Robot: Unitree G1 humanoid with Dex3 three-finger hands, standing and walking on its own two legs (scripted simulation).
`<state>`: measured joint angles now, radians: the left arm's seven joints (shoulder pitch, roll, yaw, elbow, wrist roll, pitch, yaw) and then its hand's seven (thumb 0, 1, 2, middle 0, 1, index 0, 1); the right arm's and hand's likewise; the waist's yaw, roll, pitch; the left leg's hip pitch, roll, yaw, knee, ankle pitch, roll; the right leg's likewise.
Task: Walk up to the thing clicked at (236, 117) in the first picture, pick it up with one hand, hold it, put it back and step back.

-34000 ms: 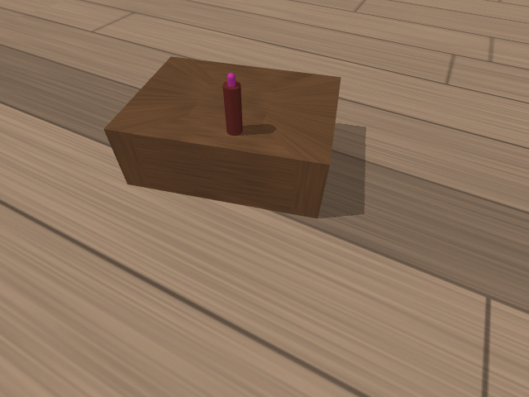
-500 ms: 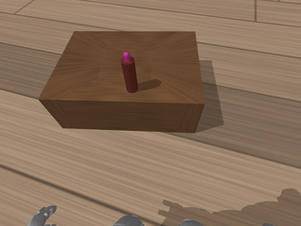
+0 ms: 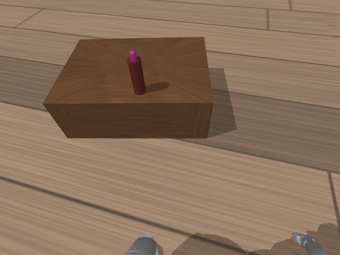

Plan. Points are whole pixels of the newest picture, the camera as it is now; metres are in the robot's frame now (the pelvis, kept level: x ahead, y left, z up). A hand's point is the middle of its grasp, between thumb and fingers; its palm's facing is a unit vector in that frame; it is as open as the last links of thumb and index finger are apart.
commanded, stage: step back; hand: left
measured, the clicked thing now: (136, 72) +1.04 +0.27 -0.25
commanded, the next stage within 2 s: stand in 1.10 s
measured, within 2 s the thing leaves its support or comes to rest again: neither
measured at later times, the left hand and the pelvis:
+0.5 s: hand out of the picture +0.02 +0.29 -0.13, palm faces +0.07 -0.92 -0.39, open 7.4 cm; pelvis -0.02 +0.00 +0.01, yaw +4 degrees
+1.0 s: hand out of the picture +0.08 +0.31 -0.14, palm faces +0.13 -0.91 -0.39, open 7.4 cm; pelvis +0.03 +0.03 +0.01, yaw +6 degrees
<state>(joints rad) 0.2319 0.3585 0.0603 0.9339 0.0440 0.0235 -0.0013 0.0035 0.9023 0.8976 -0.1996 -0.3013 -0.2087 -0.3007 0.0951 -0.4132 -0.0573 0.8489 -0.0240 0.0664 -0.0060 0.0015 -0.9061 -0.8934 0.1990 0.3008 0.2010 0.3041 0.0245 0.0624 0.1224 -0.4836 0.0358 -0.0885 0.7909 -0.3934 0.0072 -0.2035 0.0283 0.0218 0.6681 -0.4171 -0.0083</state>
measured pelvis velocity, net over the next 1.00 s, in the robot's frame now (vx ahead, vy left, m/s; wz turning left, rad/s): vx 0.03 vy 0.03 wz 0.10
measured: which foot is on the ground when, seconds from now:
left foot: up 0.00-0.24, down 0.26-0.56, up 0.58-0.82, down 0.84-1.00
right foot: down 0.00-1.00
